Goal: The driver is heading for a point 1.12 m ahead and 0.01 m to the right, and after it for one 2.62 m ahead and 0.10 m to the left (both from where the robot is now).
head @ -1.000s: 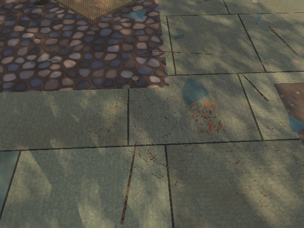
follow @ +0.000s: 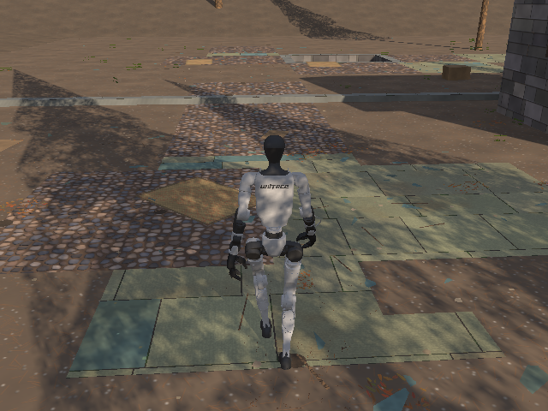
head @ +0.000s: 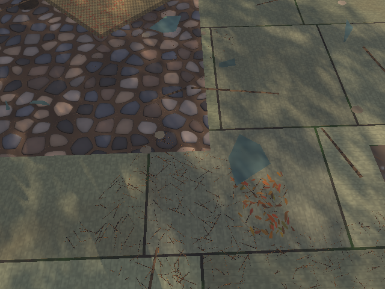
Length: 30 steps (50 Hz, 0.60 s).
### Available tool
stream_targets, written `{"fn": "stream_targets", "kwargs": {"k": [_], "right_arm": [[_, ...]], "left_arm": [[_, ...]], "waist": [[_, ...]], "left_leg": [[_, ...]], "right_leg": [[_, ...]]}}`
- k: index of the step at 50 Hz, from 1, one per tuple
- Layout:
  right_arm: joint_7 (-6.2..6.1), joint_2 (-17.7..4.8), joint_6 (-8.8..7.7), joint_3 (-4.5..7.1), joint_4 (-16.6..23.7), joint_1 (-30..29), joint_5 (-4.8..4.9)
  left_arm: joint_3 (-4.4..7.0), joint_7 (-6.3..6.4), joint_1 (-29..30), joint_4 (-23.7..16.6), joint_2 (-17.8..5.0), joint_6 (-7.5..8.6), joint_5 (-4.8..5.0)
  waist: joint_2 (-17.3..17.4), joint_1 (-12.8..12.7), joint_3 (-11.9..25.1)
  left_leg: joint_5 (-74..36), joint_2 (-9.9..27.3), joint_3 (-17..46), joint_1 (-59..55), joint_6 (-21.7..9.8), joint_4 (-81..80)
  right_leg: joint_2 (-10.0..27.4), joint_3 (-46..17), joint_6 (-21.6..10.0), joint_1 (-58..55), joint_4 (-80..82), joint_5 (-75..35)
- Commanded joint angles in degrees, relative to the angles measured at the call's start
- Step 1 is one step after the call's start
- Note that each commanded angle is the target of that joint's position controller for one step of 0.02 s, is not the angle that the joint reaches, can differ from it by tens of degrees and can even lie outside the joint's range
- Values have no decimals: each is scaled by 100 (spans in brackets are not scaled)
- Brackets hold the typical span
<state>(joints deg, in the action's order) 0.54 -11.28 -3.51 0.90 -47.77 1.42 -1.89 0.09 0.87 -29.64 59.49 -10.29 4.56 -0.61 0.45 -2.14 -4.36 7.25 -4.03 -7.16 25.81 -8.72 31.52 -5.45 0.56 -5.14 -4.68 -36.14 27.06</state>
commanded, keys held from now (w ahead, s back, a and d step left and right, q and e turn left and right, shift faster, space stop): w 1.00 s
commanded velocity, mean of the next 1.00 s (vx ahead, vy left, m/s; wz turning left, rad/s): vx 0.50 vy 0.00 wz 0.00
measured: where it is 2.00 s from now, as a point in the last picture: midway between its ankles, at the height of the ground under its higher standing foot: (209, 132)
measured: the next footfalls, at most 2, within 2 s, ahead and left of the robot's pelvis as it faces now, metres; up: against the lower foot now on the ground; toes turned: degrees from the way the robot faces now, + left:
right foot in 0.54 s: +0.46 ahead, -0.12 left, +0.00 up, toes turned -3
left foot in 1.10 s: +0.76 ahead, +0.06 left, +0.00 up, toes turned +5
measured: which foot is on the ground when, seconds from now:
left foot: down 0.00-0.56, up 0.58-1.00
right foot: up 0.00-0.52, down 0.54-1.00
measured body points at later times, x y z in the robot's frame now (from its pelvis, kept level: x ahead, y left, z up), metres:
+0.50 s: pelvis +0.27 -0.02 +0.02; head +0.30 -0.03 +0.47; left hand +0.48 +0.18 -0.09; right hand +0.16 -0.25 -0.12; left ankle +0.11 +0.05 -0.71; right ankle +0.42 -0.12 -0.70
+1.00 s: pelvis +0.53 -0.04 +0.03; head +0.56 -0.04 +0.47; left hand +0.43 +0.18 -0.12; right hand +0.72 -0.25 -0.10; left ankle +0.70 +0.08 -0.68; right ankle +0.42 -0.11 -0.71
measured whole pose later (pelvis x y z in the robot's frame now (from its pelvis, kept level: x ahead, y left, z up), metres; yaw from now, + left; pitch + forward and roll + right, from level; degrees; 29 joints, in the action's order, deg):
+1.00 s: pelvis +0.53 -0.04 +0.03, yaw +1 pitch +0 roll -1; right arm 1.7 -11.0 -2.1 1.2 -51.3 1.5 -1.2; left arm 1.2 0.2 -28.1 61.6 -9.4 5.6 -1.1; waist 1.8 -3.8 -2.8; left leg 1.5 4.0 -3.5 34.0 -2.9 37.3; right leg -5.2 4.3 -4.5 -5.1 -9.9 15.5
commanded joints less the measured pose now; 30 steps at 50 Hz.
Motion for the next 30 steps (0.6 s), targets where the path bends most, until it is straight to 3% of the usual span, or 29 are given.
{"fn": "stream_targets", "kwargs": {"k": [1,2,3,4,6,9,12,16,21,24,25,26,27,28,29,30], "right_arm": [[-24,-1289,39,445,-531,2459,92],[-8,-1006,27,374,-401,1696,171],[22,-688,-20,303,-365,1365,158],[26,-510,-84,244,-444,1345,116],[-9,-360,-194,172,-650,1541,118],[-11,-581,-301,198,-873,1923,148],[-1,-621,-283,177,-982,2274,163],[-27,-597,-266,130,-1116,2744,162],[-109,-636,-224,104,-1288,3156,69],[-165,-745,-208,131,-1327,2978,33],[-176,-800,-205,144,-1325,2868,37],[-166,-843,-188,153,-1329,2769,57],[-154,-805,-195,131,-1270,2674,99],[-118,-426,-214,30,-1025,2813,236],[-88,-393,-211,86,-1110,3276,320],[-107,-775,-184,191,-1043,2790,167]], "left_arm": [[170,-42,-279,-410,-710,42,1],[213,-58,317,-631,-879,61,-35],[229,-93,665,-699,-884,80,-62],[233,-112,727,-683,-777,41,-82],[178,-180,538,-620,-465,-106,-150],[178,-238,953,-767,-414,-203,-160],[185,-252,1838,-1044,-501,-233,-128],[134,-267,2697,-1278,-422,-220,-62],[117,-257,3445,-1510,-452,-180,-56],[161,-232,3273,-1525,-543,-106,-57],[206,-196,2845,-1391,-612,-76,-64],[276,-149,2034,-1116,-708,-30,-76],[384,-84,1005,-785,-943,31,-164],[538,-17,88,-657,-1529,62,-323],[594,-91,102,-601,-1607,-31,-183],[534,-137,715,-660,-1296,-70,-22]], "waist": [[474,853,1808],[211,560,742],[-35,452,271],[-203,253,33],[-86,-4,46],[78,-26,-65],[123,179,-213],[252,464,-177],[346,681,-223],[394,434,-161],[441,231,46],[382,-115,441],[255,-523,997],[-562,-676,1845],[-1345,-443,2387],[-520,-229,1467]], "left_leg": [[1440,2576,4902,-4231,-1488,-1416],[2064,2406,4036,-3237,-1254,-1855],[1672,2190,3518,-2450,-1073,-2123],[991,1961,3013,-1923,-883,-2229],[234,1649,2297,-1347,-647,-2390],[-351,1453,1711,-1266,-572,-2576],[-844,1297,1407,-1574,-394,-2663],[-1550,1190,1133,-2085,-131,-2521],[-2283,1450,1136,-3107,-243,-2148],[-3417,1630,1060,-3388,-218,-1638],[-4199,1612,990,-3335,-141,-1178],[-4590,1493,871,-3208,-55,-318],[-3802,1289,716,-2408,52,858],[-1368,793,393,-790,241,2827],[2242,-108,601,585,345,4424],[1804,333,1041,1095,272,4614]], "right_leg": [[52,-471,-75,3870,-4710,84],[472,-498,-138,4194,-4385,-614],[629,-427,-152,4012,-4066,-927],[788,-444,-121,3746,-3789,-1034],[952,-392,25,3194,-3310,-1095],[1115,-162,180,3518,-2766,-1474],[1233,44,309,4128,-1970,-2195],[1085,268,380,4170,-826,-2852],[853,379,259,4285,-11,-2605],[650,422,7,3734,407,-1957],[465,486,-102,3108,545,-1738],[279,557,-241,2173,868,-1820],[562,248,-446,708,985,-1965],[2167,-1696,-899,-989,1061,-1392],[3068,-4021,-1570,-1635,1847,-1372],[2751,-3358,-1369,-889,2015,-1082]]}}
